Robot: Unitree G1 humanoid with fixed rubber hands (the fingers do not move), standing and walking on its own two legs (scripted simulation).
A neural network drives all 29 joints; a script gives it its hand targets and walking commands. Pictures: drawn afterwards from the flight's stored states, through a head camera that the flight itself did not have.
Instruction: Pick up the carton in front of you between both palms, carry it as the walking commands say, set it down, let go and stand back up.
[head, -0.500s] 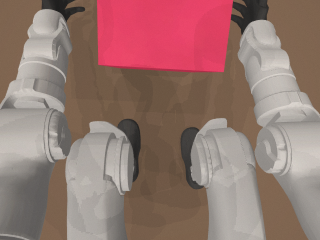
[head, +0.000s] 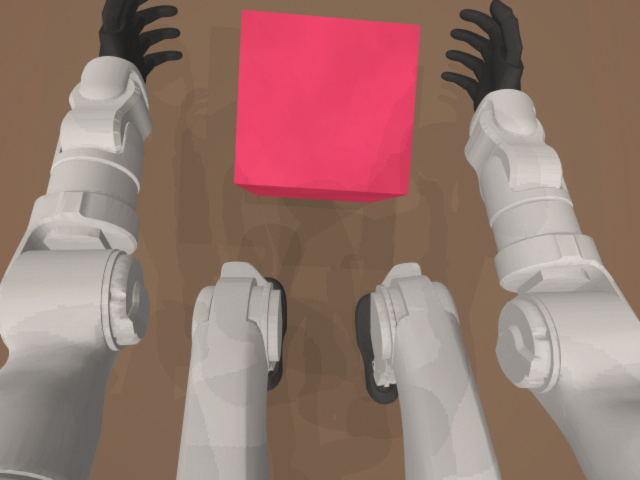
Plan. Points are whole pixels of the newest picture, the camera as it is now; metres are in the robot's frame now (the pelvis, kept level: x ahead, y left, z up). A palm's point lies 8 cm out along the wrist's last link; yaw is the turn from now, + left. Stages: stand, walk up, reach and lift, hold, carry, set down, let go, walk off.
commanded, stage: set down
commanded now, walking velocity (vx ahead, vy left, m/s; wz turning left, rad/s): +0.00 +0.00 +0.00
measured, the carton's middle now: (321, 128) +0.51 +0.02 -0.30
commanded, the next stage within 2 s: let go in 0.66 s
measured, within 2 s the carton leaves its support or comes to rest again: neither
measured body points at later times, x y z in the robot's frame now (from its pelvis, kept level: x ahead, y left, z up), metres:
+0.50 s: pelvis +0.02 +0.01 +0.14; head +0.32 +0.04 +0.47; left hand +0.54 +0.25 +0.03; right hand +0.52 -0.16 +0.04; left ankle +0.12 +0.11 -0.40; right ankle +0.10 -0.11 -0.39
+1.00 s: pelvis +0.08 +0.00 +0.27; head +0.33 +0.03 +0.64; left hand +0.47 +0.25 +0.15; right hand +0.48 -0.18 +0.15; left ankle +0.12 +0.11 -0.39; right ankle +0.10 -0.11 -0.39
